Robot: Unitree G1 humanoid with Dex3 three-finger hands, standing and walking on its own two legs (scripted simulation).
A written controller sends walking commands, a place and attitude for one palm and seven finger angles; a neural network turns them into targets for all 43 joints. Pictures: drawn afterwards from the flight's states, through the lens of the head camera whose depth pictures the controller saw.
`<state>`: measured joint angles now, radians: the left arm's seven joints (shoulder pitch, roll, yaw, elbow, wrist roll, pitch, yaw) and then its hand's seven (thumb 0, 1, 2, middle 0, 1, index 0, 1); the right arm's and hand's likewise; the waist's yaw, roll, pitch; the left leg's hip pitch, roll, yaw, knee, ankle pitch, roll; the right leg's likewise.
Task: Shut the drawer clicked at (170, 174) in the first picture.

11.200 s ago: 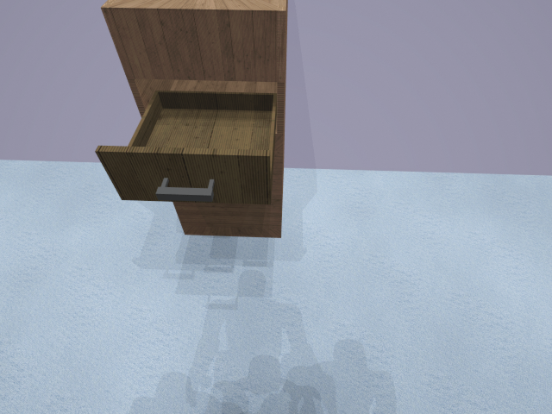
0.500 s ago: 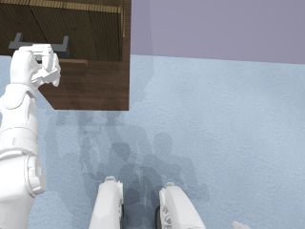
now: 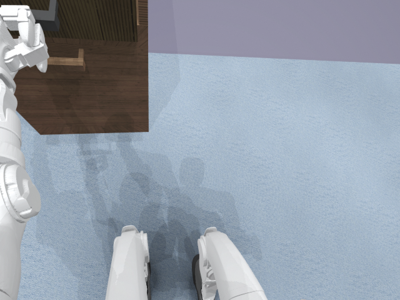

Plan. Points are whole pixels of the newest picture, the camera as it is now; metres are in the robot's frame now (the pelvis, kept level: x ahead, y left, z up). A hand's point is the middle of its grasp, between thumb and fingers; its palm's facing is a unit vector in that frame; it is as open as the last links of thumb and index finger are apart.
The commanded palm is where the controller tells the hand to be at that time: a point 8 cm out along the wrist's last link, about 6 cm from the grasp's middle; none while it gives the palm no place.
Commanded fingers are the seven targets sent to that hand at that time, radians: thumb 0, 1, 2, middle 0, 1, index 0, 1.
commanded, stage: push the drawer shut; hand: left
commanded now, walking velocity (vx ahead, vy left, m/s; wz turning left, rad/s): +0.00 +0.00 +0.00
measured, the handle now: (16, 10) +0.62 +0.28 +0.07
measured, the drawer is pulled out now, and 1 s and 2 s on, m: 0.06 0.00 0.00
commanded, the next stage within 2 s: pull the fist back off the drawer in 0.64 s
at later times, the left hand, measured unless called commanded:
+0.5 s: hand (44, 18) +0.60 +0.24 +0.07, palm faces +0.03 -1.00 -0.04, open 3.4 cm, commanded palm +0.63 +0.22 +0.07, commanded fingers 0.00 0.90 0.90 -1.40 -1.60 -1.40 -1.60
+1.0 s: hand (42, 19) +0.60 +0.24 +0.07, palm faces +0.01 -1.00 -0.05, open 3.2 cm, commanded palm +0.63 +0.22 +0.07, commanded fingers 0.00 0.90 0.90 -1.40 -1.60 -1.40 -1.60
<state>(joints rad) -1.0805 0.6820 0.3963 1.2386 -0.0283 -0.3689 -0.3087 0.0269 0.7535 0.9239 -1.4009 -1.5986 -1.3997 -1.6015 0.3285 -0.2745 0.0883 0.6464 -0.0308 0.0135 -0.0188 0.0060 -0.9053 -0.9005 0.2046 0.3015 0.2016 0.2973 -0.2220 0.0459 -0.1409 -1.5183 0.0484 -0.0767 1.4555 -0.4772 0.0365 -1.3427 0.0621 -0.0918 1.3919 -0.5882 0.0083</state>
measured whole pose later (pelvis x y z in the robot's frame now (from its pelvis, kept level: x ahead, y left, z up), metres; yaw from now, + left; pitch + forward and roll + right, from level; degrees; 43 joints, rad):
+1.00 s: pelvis +0.00 +0.00 -0.01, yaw -2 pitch +34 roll -11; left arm -1.34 0.85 0.36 1.27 0.06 -0.21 -0.30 0.05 0.73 0.94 -1.40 -1.60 -1.40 -1.60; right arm 0.36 -0.26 0.14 0.62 -0.05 0.00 -0.03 0.00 -0.91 -0.90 0.20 0.30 0.20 0.30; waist -0.30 0.05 -0.11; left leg -1.64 0.06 -0.11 1.50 -0.48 0.04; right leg -1.45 0.08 -0.12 1.41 -0.58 0.01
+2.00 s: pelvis +0.07 -0.01 +0.10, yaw +4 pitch +18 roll -4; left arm -0.40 0.40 0.31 0.61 -0.24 -0.28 -0.32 0.01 0.90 0.90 -1.40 -1.60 -1.40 -1.60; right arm 0.28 -0.27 0.02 0.56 0.06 0.05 -0.01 0.01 -0.91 -0.90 0.20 0.30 0.20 0.30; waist -0.07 0.04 -0.15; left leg -0.90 0.04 -0.04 1.04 -0.45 0.02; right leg -0.74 0.05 -0.05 0.96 -0.53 -0.01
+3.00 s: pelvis +0.08 -0.02 +0.17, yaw +4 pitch -4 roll +0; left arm 0.52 0.31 0.28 -0.43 -0.07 -0.09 0.09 0.01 0.89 0.90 -1.41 -1.60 -1.41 -1.60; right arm 0.20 -0.23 0.03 0.60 0.00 -0.07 -0.09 0.02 -0.91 -0.90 0.20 0.30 0.20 0.30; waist 0.07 0.08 0.01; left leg -0.15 0.01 0.01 0.43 -0.22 0.01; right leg -0.01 0.02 0.00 0.37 -0.29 -0.01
